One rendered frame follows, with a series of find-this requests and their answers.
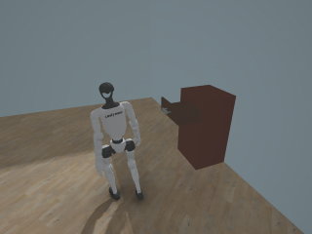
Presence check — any robot left shin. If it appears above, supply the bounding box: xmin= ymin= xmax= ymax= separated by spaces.
xmin=104 ymin=167 xmax=117 ymax=194

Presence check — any right robot hand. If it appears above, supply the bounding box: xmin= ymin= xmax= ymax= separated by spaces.
xmin=133 ymin=137 xmax=141 ymax=147

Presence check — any cabinet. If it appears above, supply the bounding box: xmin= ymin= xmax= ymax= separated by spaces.
xmin=177 ymin=85 xmax=236 ymax=171

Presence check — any left robot hand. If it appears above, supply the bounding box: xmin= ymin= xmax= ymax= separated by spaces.
xmin=96 ymin=162 xmax=106 ymax=178

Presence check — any handle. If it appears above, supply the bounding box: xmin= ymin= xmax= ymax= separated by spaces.
xmin=162 ymin=107 xmax=171 ymax=114

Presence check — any robot right shin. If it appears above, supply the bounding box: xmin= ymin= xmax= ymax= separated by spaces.
xmin=130 ymin=160 xmax=141 ymax=194

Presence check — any robot left forearm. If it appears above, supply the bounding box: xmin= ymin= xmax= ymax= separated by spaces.
xmin=93 ymin=134 xmax=102 ymax=162

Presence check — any robot shin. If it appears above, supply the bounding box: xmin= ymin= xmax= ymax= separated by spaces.
xmin=104 ymin=167 xmax=117 ymax=194
xmin=130 ymin=160 xmax=141 ymax=194

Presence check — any drawer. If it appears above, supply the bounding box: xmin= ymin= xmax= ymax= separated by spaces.
xmin=161 ymin=97 xmax=202 ymax=126

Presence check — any robot right forearm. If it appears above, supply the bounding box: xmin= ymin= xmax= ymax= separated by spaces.
xmin=132 ymin=120 xmax=140 ymax=138

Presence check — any robot right upper arm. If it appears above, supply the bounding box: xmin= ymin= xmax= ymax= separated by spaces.
xmin=121 ymin=101 xmax=137 ymax=128

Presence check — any robot left upper arm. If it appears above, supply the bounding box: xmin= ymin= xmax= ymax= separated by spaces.
xmin=90 ymin=108 xmax=103 ymax=141

